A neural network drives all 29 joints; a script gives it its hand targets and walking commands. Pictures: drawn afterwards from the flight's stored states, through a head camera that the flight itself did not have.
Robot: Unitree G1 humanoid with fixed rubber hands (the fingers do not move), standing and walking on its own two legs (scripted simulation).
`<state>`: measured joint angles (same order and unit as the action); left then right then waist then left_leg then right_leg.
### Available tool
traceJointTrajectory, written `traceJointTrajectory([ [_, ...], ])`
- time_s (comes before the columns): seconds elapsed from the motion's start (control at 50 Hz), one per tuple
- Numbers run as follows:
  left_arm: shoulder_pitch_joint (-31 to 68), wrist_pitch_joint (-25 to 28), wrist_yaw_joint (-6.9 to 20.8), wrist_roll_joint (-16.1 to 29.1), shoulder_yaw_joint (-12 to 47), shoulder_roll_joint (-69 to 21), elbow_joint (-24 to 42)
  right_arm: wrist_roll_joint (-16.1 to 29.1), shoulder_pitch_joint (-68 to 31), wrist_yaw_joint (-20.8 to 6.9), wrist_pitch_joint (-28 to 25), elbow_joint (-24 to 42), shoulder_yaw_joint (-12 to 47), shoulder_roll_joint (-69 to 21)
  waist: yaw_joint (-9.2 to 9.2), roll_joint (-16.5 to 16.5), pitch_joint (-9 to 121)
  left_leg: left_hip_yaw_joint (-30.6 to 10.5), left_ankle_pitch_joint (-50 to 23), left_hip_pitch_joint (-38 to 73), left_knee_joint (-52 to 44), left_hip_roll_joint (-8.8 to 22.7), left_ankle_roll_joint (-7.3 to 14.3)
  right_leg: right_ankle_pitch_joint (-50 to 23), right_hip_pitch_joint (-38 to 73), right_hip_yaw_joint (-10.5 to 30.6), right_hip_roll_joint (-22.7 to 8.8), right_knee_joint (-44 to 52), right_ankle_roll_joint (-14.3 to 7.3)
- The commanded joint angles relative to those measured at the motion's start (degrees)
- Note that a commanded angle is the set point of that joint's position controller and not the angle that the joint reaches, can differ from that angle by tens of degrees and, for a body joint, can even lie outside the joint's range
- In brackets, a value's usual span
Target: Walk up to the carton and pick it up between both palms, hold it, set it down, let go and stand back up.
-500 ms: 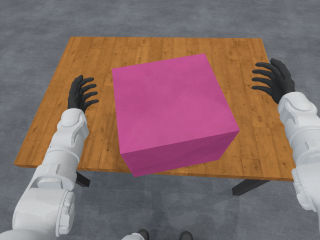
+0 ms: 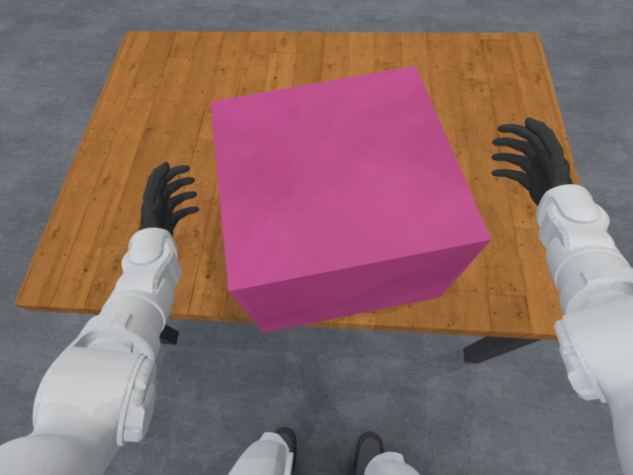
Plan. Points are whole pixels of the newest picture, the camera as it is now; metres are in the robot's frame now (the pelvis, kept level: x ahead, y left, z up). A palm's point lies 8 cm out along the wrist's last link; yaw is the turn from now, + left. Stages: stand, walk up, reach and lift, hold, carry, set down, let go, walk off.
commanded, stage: reach and lift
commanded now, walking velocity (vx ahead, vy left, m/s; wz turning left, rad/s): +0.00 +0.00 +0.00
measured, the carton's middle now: (334, 207) +0.48 +0.06 -0.07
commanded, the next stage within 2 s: none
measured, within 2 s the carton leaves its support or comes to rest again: neither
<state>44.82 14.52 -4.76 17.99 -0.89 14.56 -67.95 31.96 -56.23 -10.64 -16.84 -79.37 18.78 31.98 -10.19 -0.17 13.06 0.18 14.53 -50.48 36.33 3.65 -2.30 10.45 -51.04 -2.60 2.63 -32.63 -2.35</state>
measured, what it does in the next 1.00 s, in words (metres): stands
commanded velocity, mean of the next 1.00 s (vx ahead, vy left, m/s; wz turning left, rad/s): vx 0.00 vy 0.00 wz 0.00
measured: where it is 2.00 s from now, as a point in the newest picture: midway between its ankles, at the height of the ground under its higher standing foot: outside the picture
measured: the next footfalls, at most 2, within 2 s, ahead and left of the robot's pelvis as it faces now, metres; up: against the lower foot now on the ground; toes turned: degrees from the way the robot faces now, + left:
none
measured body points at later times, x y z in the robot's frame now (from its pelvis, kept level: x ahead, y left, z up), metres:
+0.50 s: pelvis -0.02 -0.01 -0.04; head +0.14 -0.03 +0.38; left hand +0.40 +0.26 -0.04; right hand +0.50 -0.19 -0.02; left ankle +0.00 +0.14 -0.71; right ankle +0.02 -0.09 -0.71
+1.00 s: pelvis -0.02 +0.00 -0.04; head +0.15 -0.02 +0.38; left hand +0.40 +0.25 -0.04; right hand +0.50 -0.16 -0.03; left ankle +0.00 +0.14 -0.71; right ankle +0.02 -0.09 -0.71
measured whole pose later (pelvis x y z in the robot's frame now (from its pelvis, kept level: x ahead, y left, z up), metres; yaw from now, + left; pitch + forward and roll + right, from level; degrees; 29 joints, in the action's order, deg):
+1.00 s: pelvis -0.02 +0.00 -0.04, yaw +0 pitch +35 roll +0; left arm 51.3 21.4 -5.7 15.3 -4.1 9.5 -73.4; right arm 21.4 -62.1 -5.6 -22.5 -84.2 11.3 24.1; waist -10.7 0.2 15.8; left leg 0.2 19.3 -66.5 51.0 3.4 -2.3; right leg 15.7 -67.9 -2.5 2.1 -48.7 -2.5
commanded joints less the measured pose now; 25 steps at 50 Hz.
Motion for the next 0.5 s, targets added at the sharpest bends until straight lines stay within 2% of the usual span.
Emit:
traceJointTrajectory([
  [0.0, 22.5, 6.3, 0.0, 1.8, 0.1, 10.8, 6.6, 0.0, -24.6, 0.6, -4.9, 6.2, -2.8, 9.7, 0.39, 5.4, 46.9, 4.6, -25.9, 9.4, 4.7, -2.8, -1.6, -22.2, 27.1, 0.8, 0.9, -6.3, 3.9],
  [0.04, 23.1, 7.1, -0.1, 2.9, 0.9, 10.4, 5.7, -0.7, -25.7, 0.6, -5.9, 6.5, -4.2, 11.1, 0.94, 4.8, 50.1, 3.9, -26.1, 8.6, 6.1, -2.3, -1.9, -20.9, 24.1, 0.4, 1.0, -8.0, 3.8],
  [0.06, 23.5, 7.5, -0.2, 3.2, 0.9, 10.9, 6.2, -0.1, -26.9, 0.7, -6.3, 7.4, -3.7, 10.6, 0.22, 4.7, 51.1, 4.4, -26.3, 8.3, 7.0, -2.3, -2.0, -21.3, 23.5, 0.5, 0.9, -9.2, 3.8],
  [0.08, 22.9, 7.5, 0.0, 2.8, 1.1, 10.3, 3.8, -0.6, -25.1, 0.7, -6.3, 4.5, -3.5, 9.6, 0.15, 4.3, 50.2, 4.3, -26.0, 8.8, 7.2, -2.4, -2.2, -19.2, 22.4, 0.4, 0.9, -8.7, 3.8],
  [0.1, 24.4, 7.6, 0.0, 3.2, 1.5, 10.8, 5.0, -1.2, -26.5, 0.7, -6.8, 6.2, -4.3, 11.2, 1.07, 4.9, 52.0, 4.4, -25.5, 8.3, 8.0, -2.4, -1.8, -18.5, 20.9, -0.1, 0.9, -9.7, 3.8],
  [0.12, 23.6, 8.0, 0.0, 3.5, 1.7, 10.2, 3.6, -1.4, -26.4, 0.9, -7.1, 6.1, -3.9, 10.2, 0.81, 6.3, 51.8, 4.1, -24.6, 7.2, 8.7, -2.4, -1.7, -18.2, 21.3, 0.3, 0.9, -10.5, 3.9],
  [0.16, 24.3, 8.6, 0.1, 3.2, 1.4, 9.4, 2.5, -2.5, -27.1, 1.2, -7.4, 5.1, -4.3, 10.3, 0.44, 6.2, 52.6, 4.0, -23.2, 5.6, 9.5, -2.2, -1.7, -17.4, 20.0, 0.6, 0.9, -11.4, 3.9],
  [0.2, 24.5, 8.4, 0.4, 3.9, 1.1, 9.8, -0.3, -1.8, -28.0, 1.4, -7.1, 5.1, -2.7, 9.0, -0.80, 9.0, 51.4, 5.4, -19.8, 0.9, 10.2, -2.8, -1.0, -15.5, 21.4, 1.4, 0.5, -12.3, 4.2],
  [0.22, 23.5, 8.7, 0.3, 3.9, 1.4, 9.6, -1.3, -2.1, -26.3, 1.6, -6.9, 4.6, -2.4, 8.1, 0.31, 9.8, 51.4, 5.1, -18.7, -0.3, 10.2, -3.1, -0.6, -14.6, 21.4, 1.3, 0.8, -12.9, 4.4],
  [0.24, 24.4, 8.6, 0.4, 3.6, 0.8, 9.7, -2.5, -2.0, -27.5, 1.8, -6.9, 4.3, -2.4, 7.7, -0.56, 10.0, 50.6, 5.4, -17.4, -2.7, 10.7, -3.0, -0.5, -15.0, 22.2, 1.9, 0.4, -13.7, 4.4],
  [0.26, 25.4, 8.5, 0.2, 3.8, 1.0, 9.5, -3.0, -2.5, -28.2, 1.7, -6.5, 3.4, -2.6, 8.2, -0.49, 10.2, 49.4, 5.2, -15.9, -3.2, 10.5, -3.0, -0.4, -11.9, 21.3, 1.7, 0.4, -13.7, 4.4],
  [0.3, 25.6, 8.4, 0.3, 3.3, 0.1, 10.0, -3.4, -2.4, -28.3, 2.1, -6.6, 4.1, -2.1, 7.1, -0.63, 10.5, 49.1, 5.4, -15.0, -3.8, 11.3, -3.0, -0.6, -10.7, 20.8, 1.8, 0.5, -13.6, 4.2],
  [0.34, 25.5, 8.4, 0.2, 2.9, -0.6, 11.2, -3.0, -2.6, -28.7, 2.6, -6.6, 3.9, -2.0, 7.2, -1.20, 11.2, 48.4, 5.3, -15.1, -5.1, 11.6, -3.1, -0.8, -12.6, 23.1, 2.3, 0.6, -14.6, 4.6],
  [0.36, 27.2, 8.4, 0.1, 3.6, 0.3, 10.2, -2.1, -2.5, -29.8, 2.7, -6.5, 4.0, -2.2, 7.0, -0.06, 11.8, 49.2, 5.3, -13.9, -6.4, 12.1, -3.1, -0.4, -10.3, 21.5, 2.4, 0.7, -15.4, 4.5],
  [0.38, 27.4, 8.6, -0.2, 3.7, 0.1, 10.1, -1.5, -2.7, -29.8, 2.8, -6.6, 5.0, -2.4, 6.7, -0.34, 11.2, 49.3, 5.2, -13.4, -5.8, 12.4, -2.9, -0.7, -9.7, 21.1, 2.4, 0.7, -15.7, 4.3],
  [0.4, 27.1, 8.5, 0.2, 3.6, -0.2, 10.6, -2.8, -2.8, -29.5, 3.0, -6.0, 3.8, -2.3, 5.3, -0.39, 12.4, 48.7, 5.5, -12.6, -6.6, 12.5, -3.3, 0.0, -9.6, 21.9, 2.8, 0.2, -15.4, 4.4],
  [0.42, 28.0, 8.4, 0.3, 3.7, 0.7, 9.3, -2.1, -2.6, -30.7, 3.2, -6.3, 4.9, -2.4, 5.2, -0.38, 10.9, 49.7, 5.7, -13.3, -7.9, 13.2, -3.3, -0.4, -10.7, 22.8, 3.3, 0.0, -16.2, 4.3],
  [0.44, 27.9, 8.3, 0.4, 3.5, 0.6, 8.7, -3.2, -2.7, -30.3, 3.3, -6.1, 4.2, -1.7, 4.4, -0.12, 11.1, 48.0, 6.1, -12.3, -9.7, 13.3, -3.5, -0.3, -9.8, 22.7, 3.5, -0.2, -15.9, 4.2],
  [0.46, 27.9, 8.2, 0.7, 3.0, 0.6, 8.4, -3.4, -3.2, -30.3, 3.7, -6.2, 4.1, -2.2, 3.2, -0.58, 10.5, 48.8, 6.5, -12.9, -9.4, 13.2, -3.7, -0.4, -11.8, 23.9, 3.9, -0.5, -15.9, 4.5],
  [0.48, 27.1, 8.4, 0.7, 2.4, -0.6, 9.0, -2.9, -3.1, -30.1, 3.7, -6.4, 5.5, -1.3, 2.4, -1.40, 11.3, 49.0, 6.5, -14.5, -8.9, 13.3, -3.8, -0.2, -12.7, 24.9, 3.5, -0.3, -16.5, 4.6],
])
